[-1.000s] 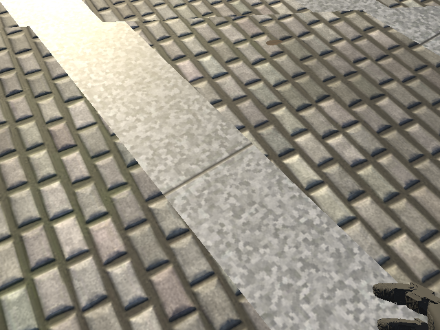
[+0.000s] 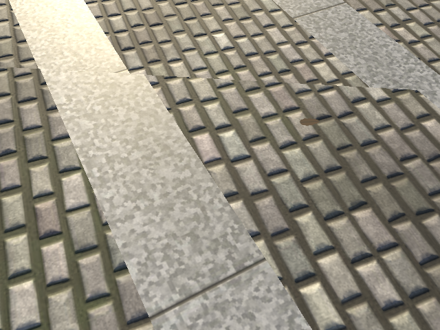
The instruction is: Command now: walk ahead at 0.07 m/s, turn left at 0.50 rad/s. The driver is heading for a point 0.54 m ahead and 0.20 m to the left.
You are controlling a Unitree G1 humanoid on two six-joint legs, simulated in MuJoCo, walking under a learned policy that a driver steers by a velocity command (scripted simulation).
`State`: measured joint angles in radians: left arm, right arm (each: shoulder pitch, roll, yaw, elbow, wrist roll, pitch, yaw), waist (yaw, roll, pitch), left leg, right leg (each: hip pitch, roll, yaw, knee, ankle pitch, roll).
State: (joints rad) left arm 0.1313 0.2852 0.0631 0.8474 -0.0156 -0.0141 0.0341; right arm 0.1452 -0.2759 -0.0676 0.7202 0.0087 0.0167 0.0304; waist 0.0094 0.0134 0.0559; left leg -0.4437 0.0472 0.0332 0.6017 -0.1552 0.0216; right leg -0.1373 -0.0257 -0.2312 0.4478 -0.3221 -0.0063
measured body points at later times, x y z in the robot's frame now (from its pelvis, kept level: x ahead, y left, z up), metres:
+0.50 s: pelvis +0.08 -0.01 +0.00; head +0.09 -0.02 +0.45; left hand +0.11 +0.31 -0.09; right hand +0.30 -0.23 -0.09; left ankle +0.07 +0.10 -0.71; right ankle +0.10 -0.13 -0.73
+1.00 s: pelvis +0.25 +0.15 -0.01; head +0.28 +0.18 +0.44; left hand +0.12 +0.42 -0.13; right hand +0.55 +0.04 -0.09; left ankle +0.26 +0.25 -0.73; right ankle +0.22 -0.07 -0.63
